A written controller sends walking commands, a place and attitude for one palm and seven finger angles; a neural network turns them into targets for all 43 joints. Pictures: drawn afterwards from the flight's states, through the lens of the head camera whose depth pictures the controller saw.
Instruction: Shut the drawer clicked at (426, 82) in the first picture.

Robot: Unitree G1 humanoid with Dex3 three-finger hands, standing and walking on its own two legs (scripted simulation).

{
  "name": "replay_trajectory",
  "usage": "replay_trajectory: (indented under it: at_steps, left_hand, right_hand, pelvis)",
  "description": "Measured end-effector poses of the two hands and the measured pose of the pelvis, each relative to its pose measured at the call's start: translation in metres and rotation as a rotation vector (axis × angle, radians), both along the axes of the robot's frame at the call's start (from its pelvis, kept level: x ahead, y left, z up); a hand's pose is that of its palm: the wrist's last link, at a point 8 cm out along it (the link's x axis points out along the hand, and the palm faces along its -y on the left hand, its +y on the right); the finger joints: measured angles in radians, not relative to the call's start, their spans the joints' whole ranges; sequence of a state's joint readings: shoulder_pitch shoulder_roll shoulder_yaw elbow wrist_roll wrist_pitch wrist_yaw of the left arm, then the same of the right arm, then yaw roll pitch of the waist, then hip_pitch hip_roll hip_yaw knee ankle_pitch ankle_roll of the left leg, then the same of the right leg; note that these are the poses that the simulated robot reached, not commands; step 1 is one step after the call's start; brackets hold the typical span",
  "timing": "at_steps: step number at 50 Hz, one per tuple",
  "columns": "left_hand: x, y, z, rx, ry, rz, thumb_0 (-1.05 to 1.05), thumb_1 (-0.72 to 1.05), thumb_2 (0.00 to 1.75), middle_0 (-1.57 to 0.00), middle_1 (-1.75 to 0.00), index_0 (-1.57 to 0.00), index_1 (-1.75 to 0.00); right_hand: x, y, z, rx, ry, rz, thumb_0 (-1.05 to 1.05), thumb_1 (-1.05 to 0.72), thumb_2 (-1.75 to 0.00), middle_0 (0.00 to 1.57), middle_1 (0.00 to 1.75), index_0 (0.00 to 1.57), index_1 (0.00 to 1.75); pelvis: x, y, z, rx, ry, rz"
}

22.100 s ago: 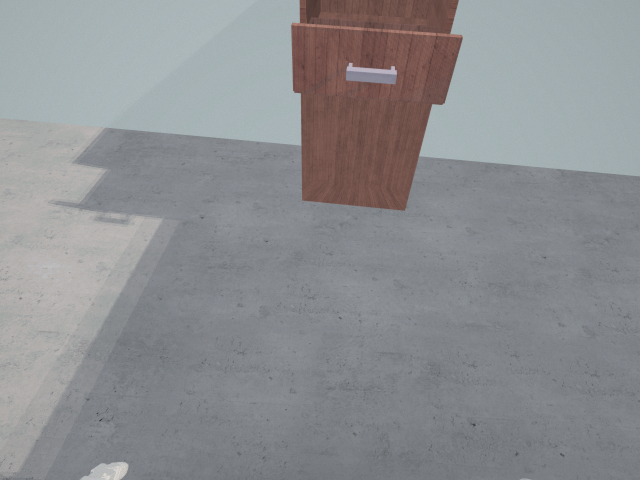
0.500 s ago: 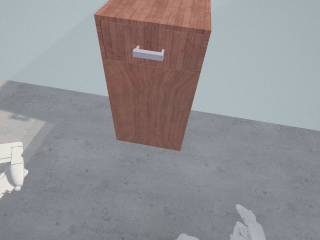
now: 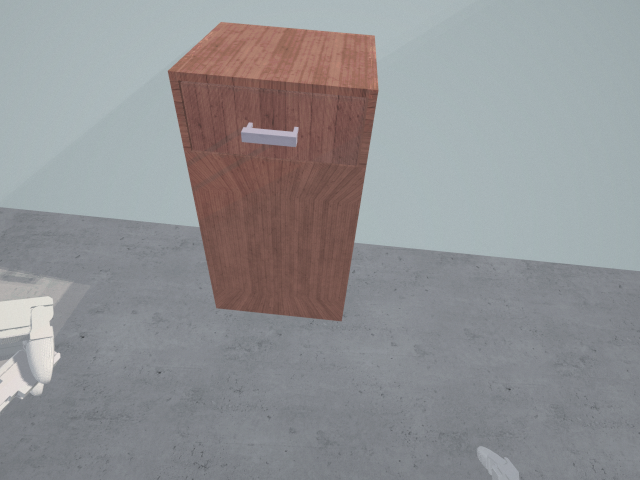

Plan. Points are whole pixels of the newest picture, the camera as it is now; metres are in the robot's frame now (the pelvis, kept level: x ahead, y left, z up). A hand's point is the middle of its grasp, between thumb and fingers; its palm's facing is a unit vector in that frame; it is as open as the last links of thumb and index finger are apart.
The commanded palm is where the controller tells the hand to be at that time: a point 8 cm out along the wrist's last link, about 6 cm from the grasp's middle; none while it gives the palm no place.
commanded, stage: stop stepping back and stand still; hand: left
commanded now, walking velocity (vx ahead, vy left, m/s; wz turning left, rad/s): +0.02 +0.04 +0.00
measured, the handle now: (271, 132) +0.88 +0.16 +0.02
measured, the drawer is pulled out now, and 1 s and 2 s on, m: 0.00 0.00 0.00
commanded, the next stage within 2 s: let the arm hang, fingers relaxed in 0.06 s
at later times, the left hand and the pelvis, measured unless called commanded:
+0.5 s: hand out of the picture +0.06 +0.18 -0.16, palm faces +0.06 -0.97 -0.23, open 3.3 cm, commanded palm none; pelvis -0.02 -0.02 -0.01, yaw +3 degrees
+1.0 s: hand out of the picture +0.01 +0.19 -0.16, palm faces +0.06 -0.97 -0.23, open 7.2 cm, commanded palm none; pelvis +0.00 -0.01 +0.01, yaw +2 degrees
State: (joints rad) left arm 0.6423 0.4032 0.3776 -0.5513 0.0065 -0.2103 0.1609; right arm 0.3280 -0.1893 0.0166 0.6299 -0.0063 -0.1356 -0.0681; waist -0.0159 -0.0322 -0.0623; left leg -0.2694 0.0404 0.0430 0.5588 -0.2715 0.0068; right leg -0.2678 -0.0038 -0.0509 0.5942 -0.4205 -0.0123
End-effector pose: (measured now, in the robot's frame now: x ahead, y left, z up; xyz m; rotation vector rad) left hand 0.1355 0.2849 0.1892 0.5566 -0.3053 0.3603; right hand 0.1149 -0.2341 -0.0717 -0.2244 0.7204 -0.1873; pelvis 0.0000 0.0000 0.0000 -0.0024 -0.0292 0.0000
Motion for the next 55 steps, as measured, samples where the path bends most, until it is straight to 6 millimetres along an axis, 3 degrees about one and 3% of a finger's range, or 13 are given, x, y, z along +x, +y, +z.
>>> replay_trajectory:
  at_steps: [4,8,9,11,14,18,21,24,30,36,40,45,55]
  left_hand:
    - [0.006,-0.005,-0.004,-0.016,-0.008,-0.009,0.02,0.88,0.9,-1.41,-1.59,-1.41,-1.6]
    - [0.01,-0.002,-0.007,-0.05,-0.004,-0.017,0.02,0.88,0.9,-1.41,-1.59,-1.41,-1.6]
    - [0.014,0.0,-0.016,-0.044,0.02,-0.031,0.01,0.89,0.9,-1.41,-1.59,-1.41,-1.6]
    - [0.032,0.008,-0.061,-0.112,0.202,-0.011,0.01,0.89,0.9,-1.41,-1.59,-1.41,-1.59]
    - [0.04,0.007,-0.155,-0.286,0.588,0.066,0.0,0.9,0.9,-1.37,-1.56,-1.37,-1.56]
    - [0.003,-0.033,-0.259,-0.436,0.989,0.074,0.01,0.9,0.9,-1.27,-1.46,-1.27,-1.47]
    - [-0.046,-0.068,-0.308,-0.526,1.23,0.069,0.01,0.91,0.9,-1.17,-1.37,-1.17,-1.37]
    - [-0.076,-0.058,-0.317,-0.557,1.29,0.17,0.02,0.9,0.9,-1.07,-1.32,-1.07,-1.25]
    - [-0.13,-0.042,-0.322,-0.572,1.478,0.273,0.02,0.9,0.9,-0.85,-1.06,-0.84,-1.01]
    - [-0.16,-0.037,-0.315,-0.579,1.57,0.348,0.01,0.9,0.9,-0.61,-0.77,-0.61,-0.75]
    - [-0.163,-0.038,-0.315,-0.585,1.589,0.36,0.01,0.9,0.9,-0.45,-0.59,-0.45,-0.58]
    - [-0.152,-0.045,-0.317,-0.596,1.578,0.339,0.01,0.9,0.9,-0.31,-0.42,-0.31,-0.42]
    - [-0.118,-0.057,-0.32,-0.611,1.532,0.271,0.01,0.9,0.9,-0.22,-0.31,-0.22,-0.31]
  right_hand:
    - [0.005,-0.004,-0.013,-0.001,0.052,0.023,0.01,-0.9,-0.9,0.2,0.3,0.2,0.3]
    - [0.01,-0.005,-0.008,-0.014,0.053,0.007,0.01,-0.9,-0.9,0.2,0.3,0.2,0.3]
    - [0.013,-0.006,-0.01,-0.013,0.035,0.021,0.01,-0.9,-0.9,0.2,0.3,0.2,0.3]
    - [0.013,-0.008,-0.022,0.002,0.067,0.041,0.01,-0.9,-0.9,0.2,0.3,0.2,0.3]
    - [0.004,-0.009,-0.036,0.021,0.144,0.049,0.01,-0.9,-0.9,0.2,0.3,0.2,0.3]
    - [-0.019,-0.011,-0.048,0.042,0.238,0.047,0.01,-0.9,-0.9,0.2,0.3,0.2,0.3]
    - [-0.043,-0.017,-0.055,0.056,0.33,0.009,0.0,-0.9,-0.9,0.2,0.3,0.2,0.3]
    - [-0.073,-0.019,-0.059,0.054,0.46,-0.005,0.0,-0.9,-0.9,0.2,0.3,0.2,0.3]
    - [-0.126,-0.015,-0.064,0.065,0.646,-0.047,0.0,-0.91,-0.9,0.2,0.3,0.2,0.3]
    - [-0.144,-0.007,-0.067,0.098,0.713,-0.064,0.0,-0.91,-0.9,0.2,0.3,0.2,0.3]
    - [-0.139,-0.002,-0.069,0.11,0.705,-0.065,0.0,-0.91,-0.9,0.2,0.3,0.2,0.3]
    - [-0.123,0.001,-0.07,0.116,0.669,-0.06,0.0,-0.91,-0.9,0.2,0.3,0.2,0.3]
    - [-0.096,0.002,-0.067,0.11,0.612,-0.058,0.0,-0.91,-0.9,0.2,0.3,0.2,0.3]
  pelvis:
    - [-0.007,-0.002,-0.005,-0.016,-0.002,0.005]
    - [-0.003,0.002,-0.003,-0.011,0.001,0.0]
    - [-0.002,0.005,-0.007,-0.023,0.013,0.004]
    - [-0.004,0.009,-0.011,-0.017,0.021,0.023]
    - [-0.008,0.009,-0.01,-0.007,0.03,0.046]
    - [-0.012,-0.005,-0.014,0.033,0.012,0.03]
    - [-0.015,-0.012,-0.014,0.019,-0.005,0.039]
    - [-0.017,-0.016,-0.009,-0.003,0.002,0.054]
    - [-0.015,-0.012,-0.002,-0.015,0.015,0.047]
    - [-0.011,-0.009,0.004,-0.006,0.013,0.04]
    - [-0.008,-0.007,0.006,-0.003,0.007,0.038]
    - [-0.006,-0.006,0.007,-0.001,0.003,0.033]
    - [0.0,-0.005,0.009,0.001,-0.001,0.028]
